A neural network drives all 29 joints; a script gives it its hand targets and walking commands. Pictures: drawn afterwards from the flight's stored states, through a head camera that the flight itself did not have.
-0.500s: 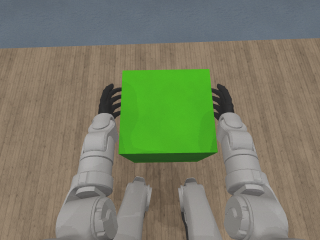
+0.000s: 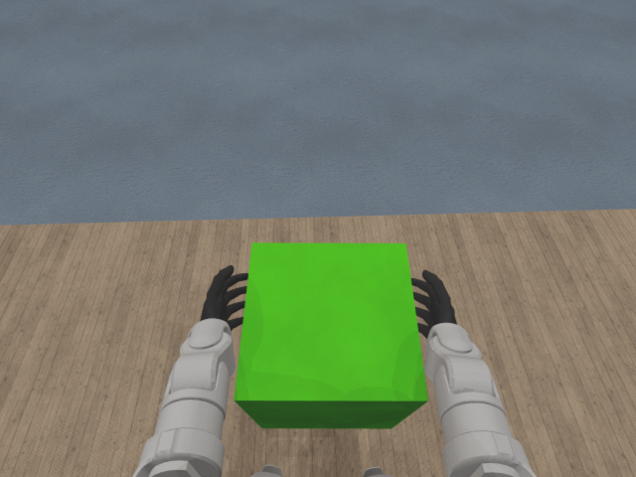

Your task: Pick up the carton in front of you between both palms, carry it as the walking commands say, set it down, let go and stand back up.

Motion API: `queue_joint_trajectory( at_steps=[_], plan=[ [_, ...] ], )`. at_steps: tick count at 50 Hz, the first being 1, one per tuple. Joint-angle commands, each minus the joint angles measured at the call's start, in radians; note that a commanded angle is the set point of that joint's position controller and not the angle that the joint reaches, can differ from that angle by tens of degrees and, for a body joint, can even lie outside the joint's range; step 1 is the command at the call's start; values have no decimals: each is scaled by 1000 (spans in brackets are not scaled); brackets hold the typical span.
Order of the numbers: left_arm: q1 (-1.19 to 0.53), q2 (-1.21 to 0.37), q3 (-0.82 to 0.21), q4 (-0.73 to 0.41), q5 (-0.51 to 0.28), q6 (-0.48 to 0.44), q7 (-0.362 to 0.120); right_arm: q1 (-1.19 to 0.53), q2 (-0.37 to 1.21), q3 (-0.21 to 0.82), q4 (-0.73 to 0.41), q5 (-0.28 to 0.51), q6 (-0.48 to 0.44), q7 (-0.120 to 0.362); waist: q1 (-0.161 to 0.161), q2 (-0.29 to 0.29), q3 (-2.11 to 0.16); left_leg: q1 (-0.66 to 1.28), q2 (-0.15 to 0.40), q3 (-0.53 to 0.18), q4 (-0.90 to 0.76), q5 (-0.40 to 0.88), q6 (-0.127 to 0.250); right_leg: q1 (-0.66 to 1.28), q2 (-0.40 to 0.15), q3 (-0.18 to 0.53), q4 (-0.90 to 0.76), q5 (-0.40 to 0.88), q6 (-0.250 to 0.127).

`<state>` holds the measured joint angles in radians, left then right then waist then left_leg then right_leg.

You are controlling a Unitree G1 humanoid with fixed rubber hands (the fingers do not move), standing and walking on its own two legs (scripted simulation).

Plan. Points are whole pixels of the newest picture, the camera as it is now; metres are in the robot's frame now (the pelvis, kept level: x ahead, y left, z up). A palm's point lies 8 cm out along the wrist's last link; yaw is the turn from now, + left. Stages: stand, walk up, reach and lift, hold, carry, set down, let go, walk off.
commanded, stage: reach and lift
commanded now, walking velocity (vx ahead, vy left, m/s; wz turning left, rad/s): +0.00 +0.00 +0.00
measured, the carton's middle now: (327, 343) +0.33 +0.00 -0.10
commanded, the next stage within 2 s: hold in 1.32 s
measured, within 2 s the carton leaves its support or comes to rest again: neither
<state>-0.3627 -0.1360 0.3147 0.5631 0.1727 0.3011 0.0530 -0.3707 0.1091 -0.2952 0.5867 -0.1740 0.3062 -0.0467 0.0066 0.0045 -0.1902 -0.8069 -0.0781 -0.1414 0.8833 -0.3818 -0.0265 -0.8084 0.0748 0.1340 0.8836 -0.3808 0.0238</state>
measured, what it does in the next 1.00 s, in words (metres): rises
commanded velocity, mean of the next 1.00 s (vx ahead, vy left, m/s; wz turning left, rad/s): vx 0.00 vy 0.00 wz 0.00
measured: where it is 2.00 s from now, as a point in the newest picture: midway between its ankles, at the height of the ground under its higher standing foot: outside the picture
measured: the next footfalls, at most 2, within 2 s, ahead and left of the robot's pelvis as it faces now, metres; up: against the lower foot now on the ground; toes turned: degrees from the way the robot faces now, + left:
none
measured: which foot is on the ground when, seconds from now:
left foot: down 0.00-1.00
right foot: down 0.00-1.00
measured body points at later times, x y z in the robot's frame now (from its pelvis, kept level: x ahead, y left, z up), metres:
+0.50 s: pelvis +0.00 +0.00 +0.05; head -0.03 +0.00 +0.50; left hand +0.31 +0.15 +0.07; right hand +0.31 -0.15 +0.06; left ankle +0.02 +0.13 -0.69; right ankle +0.02 -0.13 -0.69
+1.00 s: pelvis +0.01 +0.00 +0.05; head -0.02 +0.00 +0.50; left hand +0.32 +0.15 +0.08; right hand +0.31 -0.15 +0.07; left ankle +0.02 +0.13 -0.69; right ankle +0.02 -0.13 -0.69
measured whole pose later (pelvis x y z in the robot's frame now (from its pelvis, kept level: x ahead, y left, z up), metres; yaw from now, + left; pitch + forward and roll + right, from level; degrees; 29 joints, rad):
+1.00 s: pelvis +0.01 +0.00 +0.05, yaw +0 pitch -4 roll +0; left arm -0.28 -0.16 0.26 0.32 0.28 0.64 -0.01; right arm -0.28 0.15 -0.25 0.33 -0.28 0.65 0.00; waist 0.00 0.00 0.00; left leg -0.12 -0.04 -0.14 0.40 -0.21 -0.01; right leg -0.12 0.04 0.14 0.40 -0.21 0.01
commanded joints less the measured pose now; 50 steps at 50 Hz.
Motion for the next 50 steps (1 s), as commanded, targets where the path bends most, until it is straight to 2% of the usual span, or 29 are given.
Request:
queue_joint_trajectory(
  at_steps=[1, 7, 13, 19, 22, 27, 32, 50],
  plan=[
    [-434, -1008, -601, 13, -112, 23, -235, -459, 1023, 585, -29, 119, 8, 233, -5, -10, -417, 357, -45, 56, -182, 362, 8, 373, 42, -53, -183, 365, -13],
    [-359, -1005, -646, -64, -133, 106, -253, -384, 1026, 628, -103, 139, 90, 249, -1, -4, -312, 522, -29, 52, -316, 429, 6, 534, 28, -44, -317, 432, -9],
    [-311, -1009, -678, -157, -152, 210, -271, -340, 1007, 658, -204, 153, 195, 266, -6, -3, -178, 646, -20, 53, -436, 432, 3, 655, 21, -47, -440, 423, -6],
    [-323, -974, -591, -143, -114, 289, -287, -354, 982, 576, -196, 120, 276, 283, -7, -1, 1, 652, -11, 65, -507, 259, 11, 653, 18, -63, -507, 254, -18],
    [-379, -975, -548, -118, -94, 295, -297, -411, 982, 536, -169, 103, 282, 294, -4, 1, 38, 638, -6, 72, -513, 179, 17, 640, 14, -69, -511, 176, -21],
    [-472, -1005, -563, -139, -105, 288, -307, -507, 1013, 555, -190, 117, 274, 304, -2, 2, -37, 667, -6, 72, -497, 191, 17, 662, 14, -69, -498, 180, -20],
    [-491, -1002, -569, -143, -104, 289, -308, -521, 1015, 559, -191, 115, 276, 302, -4, -3, -60, 682, -10, 77, -501, 194, 15, 678, 16, -69, -501, 183, -17],
    [-362, -964, -602, -246, -126, 328, -299, -388, 987, 596, -297, 137, 318, 286, -2, -5, -74, 762, -21, 75, -533, 384, 7, 766, 24, -62, -535, 379, -5]
  ],
)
